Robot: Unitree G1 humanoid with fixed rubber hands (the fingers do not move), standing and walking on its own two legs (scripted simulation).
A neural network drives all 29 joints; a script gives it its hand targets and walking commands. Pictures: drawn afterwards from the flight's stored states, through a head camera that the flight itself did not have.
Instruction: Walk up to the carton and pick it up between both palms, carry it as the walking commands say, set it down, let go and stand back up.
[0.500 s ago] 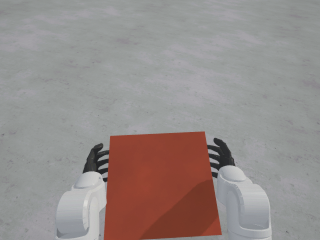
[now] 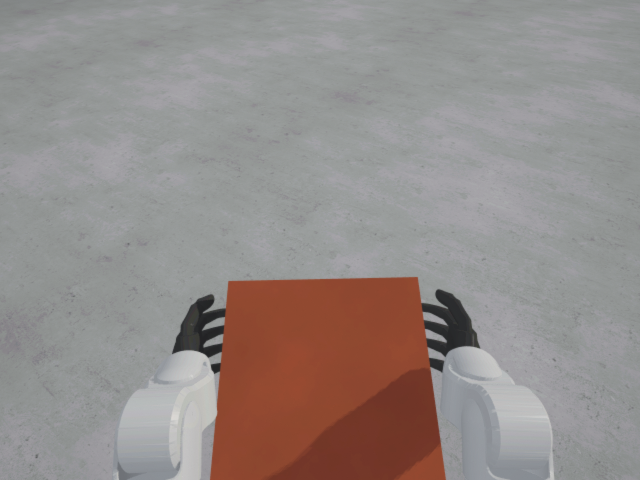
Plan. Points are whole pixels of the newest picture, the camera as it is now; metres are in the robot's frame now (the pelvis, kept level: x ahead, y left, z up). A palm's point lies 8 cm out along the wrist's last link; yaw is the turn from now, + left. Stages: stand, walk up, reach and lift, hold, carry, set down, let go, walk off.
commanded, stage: carry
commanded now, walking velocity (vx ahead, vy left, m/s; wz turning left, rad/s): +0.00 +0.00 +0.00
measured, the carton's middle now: (325, 386) +0.27 -0.01 +0.00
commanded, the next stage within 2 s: none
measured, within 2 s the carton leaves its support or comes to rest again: neither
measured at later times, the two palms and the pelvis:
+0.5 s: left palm (92, 414) +0.20 +0.22 +0.10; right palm (376, 366) +0.24 -0.06 +0.10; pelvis -0.04 +0.05 -0.01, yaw +6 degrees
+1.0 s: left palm (107, 415) +0.20 +0.20 +0.10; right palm (397, 378) +0.22 -0.08 +0.10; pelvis -0.05 +0.04 +0.00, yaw +5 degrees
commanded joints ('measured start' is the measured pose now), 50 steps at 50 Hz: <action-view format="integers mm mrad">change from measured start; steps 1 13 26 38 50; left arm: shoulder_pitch -410 -491 -472 -486 -487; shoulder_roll -921 -942 -940 -934 -953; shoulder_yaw -515 -577 -524 -485 -504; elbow -150 -108 -32 -4 -24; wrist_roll -346 -362 -328 -317 -332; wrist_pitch -27 18 12 25 9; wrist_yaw -240 -233 -241 -231 -236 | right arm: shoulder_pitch -417 -370 -443 -462 -451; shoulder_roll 970 948 937 939 946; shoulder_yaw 607 484 513 494 495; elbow -96 23 -16 20 5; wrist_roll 388 316 324 332 328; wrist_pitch -27 -9 -10 9 -9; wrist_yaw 249 250 252 250 249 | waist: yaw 9 4 19 22 22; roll -192 220 -92 -9 -15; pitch -153 -254 -215 -189 -230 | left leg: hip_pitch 7 551 372 333 362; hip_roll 51 380 146 172 173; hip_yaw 16 -286 -66 -67 -58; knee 31 -592 -610 -641 -617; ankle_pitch -21 901 186 208 268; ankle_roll -12 208 57 39 40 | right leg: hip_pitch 120 -213 40 26 30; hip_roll -203 -21 -90 -50 -46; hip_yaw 71 40 174 154 157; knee -117 363 -156 -121 -104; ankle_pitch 420 -295 54 37 96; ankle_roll -63 108 7 7 5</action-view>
